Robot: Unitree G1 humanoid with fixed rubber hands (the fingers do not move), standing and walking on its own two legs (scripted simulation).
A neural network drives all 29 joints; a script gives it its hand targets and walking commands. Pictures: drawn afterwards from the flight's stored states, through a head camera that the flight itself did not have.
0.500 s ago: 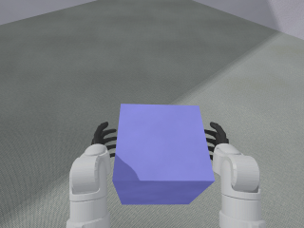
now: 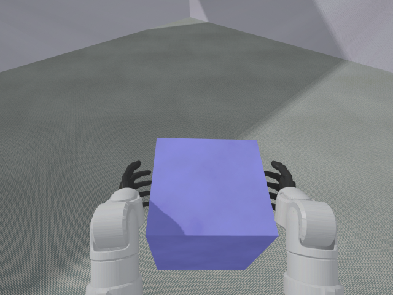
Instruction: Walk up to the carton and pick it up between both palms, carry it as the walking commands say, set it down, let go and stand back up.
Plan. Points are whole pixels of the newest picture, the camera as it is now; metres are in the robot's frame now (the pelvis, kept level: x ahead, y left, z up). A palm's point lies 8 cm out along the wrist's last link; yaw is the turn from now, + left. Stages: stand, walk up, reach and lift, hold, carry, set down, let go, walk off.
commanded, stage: carry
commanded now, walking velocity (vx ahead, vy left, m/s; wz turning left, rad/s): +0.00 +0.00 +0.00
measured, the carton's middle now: (204, 208) +0.31 +0.02 +0.02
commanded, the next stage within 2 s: none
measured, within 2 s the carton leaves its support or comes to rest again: neither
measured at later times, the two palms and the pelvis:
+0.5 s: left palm (101, 219) +0.24 +0.22 +0.07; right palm (252, 212) +0.26 -0.07 +0.08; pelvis -0.02 +0.05 -0.01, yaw +2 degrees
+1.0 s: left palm (56, 258) +0.16 +0.26 +0.10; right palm (236, 256) +0.18 -0.03 +0.08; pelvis -0.12 +0.09 +0.00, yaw +2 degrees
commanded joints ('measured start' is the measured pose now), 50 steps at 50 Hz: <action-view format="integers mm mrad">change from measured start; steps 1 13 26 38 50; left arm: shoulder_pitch -614 -617 -675 -587 -582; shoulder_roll -959 -963 -1017 -1006 -947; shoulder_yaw -680 -691 -756 -747 -689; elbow -6 -71 -171 -245 -117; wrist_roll -502 -515 -556 -553 -519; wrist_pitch -23 -34 -56 -75 -39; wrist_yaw -334 -336 -310 -318 -330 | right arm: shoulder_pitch -551 -583 -610 -566 -569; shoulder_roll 917 945 957 962 929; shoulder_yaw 640 689 650 703 684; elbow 7 -62 -134 -237 -102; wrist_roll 392 429 433 433 438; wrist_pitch -22 -36 -49 -81 -47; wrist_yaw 345 337 359 331 327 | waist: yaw -62 -54 -51 -35 -57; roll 1 -216 50 -89 -318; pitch -209 -196 -214 -367 -208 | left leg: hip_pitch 61 -38 178 58 -34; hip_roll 120 36 170 30 -12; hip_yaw -220 -58 -169 -69 -4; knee -234 215 -324 -169 50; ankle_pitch -114 -221 -17 251 -214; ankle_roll -7 -35 -75 -217 -98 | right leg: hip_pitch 106 88 -128 451 241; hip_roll -80 -382 -1 -229 -314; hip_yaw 99 299 2 198 158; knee -94 -121 558 -217 -14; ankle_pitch -85 347 -229 -35 848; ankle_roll -36 -160 17 -109 -105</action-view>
